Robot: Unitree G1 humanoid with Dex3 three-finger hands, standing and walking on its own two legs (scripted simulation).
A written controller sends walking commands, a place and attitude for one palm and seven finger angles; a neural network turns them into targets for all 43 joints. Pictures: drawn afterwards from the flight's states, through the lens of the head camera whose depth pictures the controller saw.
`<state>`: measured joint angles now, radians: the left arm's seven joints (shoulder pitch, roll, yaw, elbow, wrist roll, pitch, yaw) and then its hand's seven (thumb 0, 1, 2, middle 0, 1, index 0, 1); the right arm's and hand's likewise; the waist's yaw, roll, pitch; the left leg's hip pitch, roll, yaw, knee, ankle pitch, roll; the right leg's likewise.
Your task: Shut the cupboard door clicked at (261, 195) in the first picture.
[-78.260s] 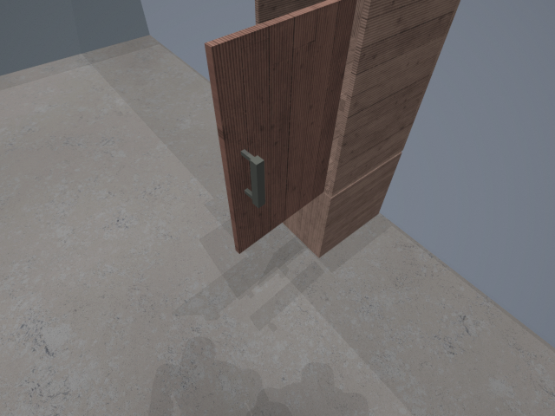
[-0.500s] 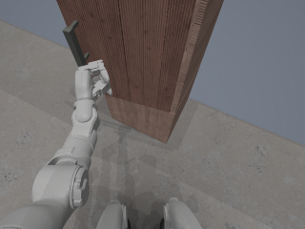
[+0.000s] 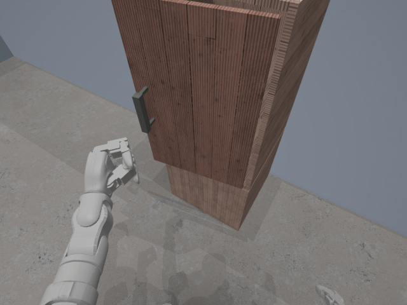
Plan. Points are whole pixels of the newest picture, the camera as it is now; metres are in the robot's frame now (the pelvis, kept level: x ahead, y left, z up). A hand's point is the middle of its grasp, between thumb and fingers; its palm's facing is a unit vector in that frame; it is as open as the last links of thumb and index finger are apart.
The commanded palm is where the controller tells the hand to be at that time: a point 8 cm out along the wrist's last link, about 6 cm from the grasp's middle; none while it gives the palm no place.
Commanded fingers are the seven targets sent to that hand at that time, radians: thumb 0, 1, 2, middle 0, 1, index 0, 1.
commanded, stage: draw the hand back to the body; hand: left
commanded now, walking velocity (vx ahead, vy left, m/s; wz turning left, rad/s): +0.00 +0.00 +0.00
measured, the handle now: (145, 110) +0.64 +0.19 -0.01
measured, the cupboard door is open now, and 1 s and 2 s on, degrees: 10 10 10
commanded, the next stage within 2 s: step back with the hand held close in 1.08 s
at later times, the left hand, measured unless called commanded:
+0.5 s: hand (43, 198) +0.25 +0.24 +0.16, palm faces +0.35 -0.87 -0.33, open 4.6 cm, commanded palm +0.21 +0.28 +0.18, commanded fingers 0.00 0.90 0.90 -0.45 -0.57 -0.45 -0.57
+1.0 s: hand out of the picture +0.20 +0.26 +0.19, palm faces +0.47 -0.79 -0.40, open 7.3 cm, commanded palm +0.16 +0.30 +0.21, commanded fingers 0.00 0.90 0.90 -0.20 -0.30 -0.20 -0.30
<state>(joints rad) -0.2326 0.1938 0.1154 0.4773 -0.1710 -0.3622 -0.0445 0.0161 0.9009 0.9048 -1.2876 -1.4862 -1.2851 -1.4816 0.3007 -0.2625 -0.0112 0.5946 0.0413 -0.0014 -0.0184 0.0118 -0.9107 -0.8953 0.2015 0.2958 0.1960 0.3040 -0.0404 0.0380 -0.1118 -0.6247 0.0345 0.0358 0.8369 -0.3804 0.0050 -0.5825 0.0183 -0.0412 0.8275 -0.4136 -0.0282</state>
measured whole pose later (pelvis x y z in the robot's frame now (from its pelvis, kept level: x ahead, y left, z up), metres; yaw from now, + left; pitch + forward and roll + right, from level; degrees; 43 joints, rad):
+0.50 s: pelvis +0.03 +0.00 +0.04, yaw +1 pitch -2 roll +0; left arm 0.30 0.30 0.19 -0.17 -0.06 -0.04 0.09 0.02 0.90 0.90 -0.71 -0.86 -0.71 -0.85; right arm 0.17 -0.21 0.05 0.58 0.02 -0.02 -0.07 0.01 -0.91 -0.90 0.20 0.30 0.20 0.30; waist 0.06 0.07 -0.02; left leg -0.14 0.00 0.03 0.43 -0.25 0.01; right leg -0.10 0.00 -0.05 0.43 -0.29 -0.02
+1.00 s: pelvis +0.02 +0.00 +0.04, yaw +1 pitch -4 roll +0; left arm 0.45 0.33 0.32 -0.34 -0.07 -0.08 0.11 0.01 0.89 0.90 -0.23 -0.32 -0.22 -0.32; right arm 0.20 -0.23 0.01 0.65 0.01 -0.10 -0.08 0.02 -0.91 -0.90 0.20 0.30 0.20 0.30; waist 0.07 0.07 0.00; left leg -0.12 0.01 0.03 0.42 -0.24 0.00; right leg -0.08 0.01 -0.05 0.42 -0.28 -0.02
